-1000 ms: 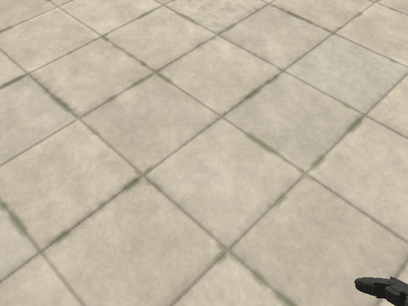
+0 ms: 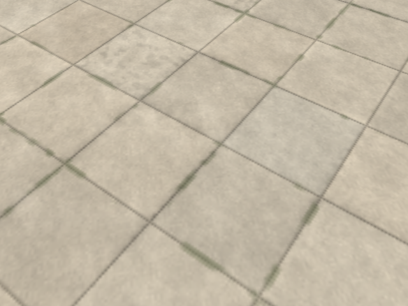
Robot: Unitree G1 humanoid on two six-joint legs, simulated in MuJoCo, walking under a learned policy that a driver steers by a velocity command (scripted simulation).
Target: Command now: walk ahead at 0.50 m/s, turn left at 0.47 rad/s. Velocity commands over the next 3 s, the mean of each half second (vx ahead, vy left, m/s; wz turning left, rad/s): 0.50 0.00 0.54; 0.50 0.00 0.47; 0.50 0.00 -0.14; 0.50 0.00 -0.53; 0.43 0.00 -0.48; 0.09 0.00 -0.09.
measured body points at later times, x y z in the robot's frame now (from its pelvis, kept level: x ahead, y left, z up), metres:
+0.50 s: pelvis +0.30 +0.02 +0.01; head +0.32 +0.04 +0.45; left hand +0.45 +0.32 -0.07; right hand +0.43 -0.25 -0.10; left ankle +0.17 +0.10 -0.73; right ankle +0.48 -0.07 -0.71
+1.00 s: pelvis +0.54 +0.11 +0.00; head +0.57 +0.13 +0.45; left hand +0.37 +0.35 -0.12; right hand +0.86 +0.05 -0.07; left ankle +0.60 +0.31 -0.71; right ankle +0.48 -0.06 -0.73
